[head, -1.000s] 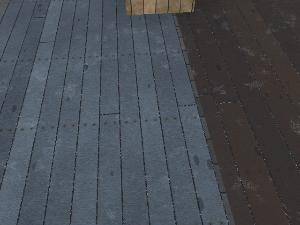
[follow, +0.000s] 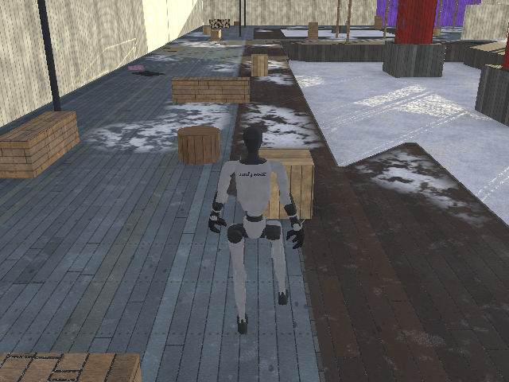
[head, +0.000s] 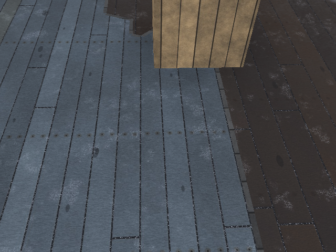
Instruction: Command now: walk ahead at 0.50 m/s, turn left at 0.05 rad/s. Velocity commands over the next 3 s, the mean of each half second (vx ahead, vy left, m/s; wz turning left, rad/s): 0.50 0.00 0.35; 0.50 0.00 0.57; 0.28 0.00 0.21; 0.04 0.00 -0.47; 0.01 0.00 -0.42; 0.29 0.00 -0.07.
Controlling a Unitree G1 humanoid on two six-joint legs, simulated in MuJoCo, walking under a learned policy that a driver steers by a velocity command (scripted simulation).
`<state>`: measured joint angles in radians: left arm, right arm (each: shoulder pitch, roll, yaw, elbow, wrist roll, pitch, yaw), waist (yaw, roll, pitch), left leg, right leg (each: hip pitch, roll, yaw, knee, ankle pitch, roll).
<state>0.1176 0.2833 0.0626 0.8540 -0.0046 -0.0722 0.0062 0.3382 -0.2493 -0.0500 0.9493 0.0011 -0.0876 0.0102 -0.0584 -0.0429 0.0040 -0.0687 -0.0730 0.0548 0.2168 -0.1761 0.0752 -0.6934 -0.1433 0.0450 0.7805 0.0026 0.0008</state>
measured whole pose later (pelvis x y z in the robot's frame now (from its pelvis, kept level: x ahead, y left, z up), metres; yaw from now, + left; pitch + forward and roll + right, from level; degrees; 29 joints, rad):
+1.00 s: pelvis +0.52 +0.10 +0.00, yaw +30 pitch +2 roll -1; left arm 0.05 0.30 0.07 0.79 0.01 -0.10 0.00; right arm 0.33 -0.26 -0.08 0.77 0.01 -0.05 0.00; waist -0.05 -0.03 0.04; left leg -0.18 -0.10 -0.07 0.34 -0.18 0.10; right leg -0.66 -0.11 0.08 0.87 -0.14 0.04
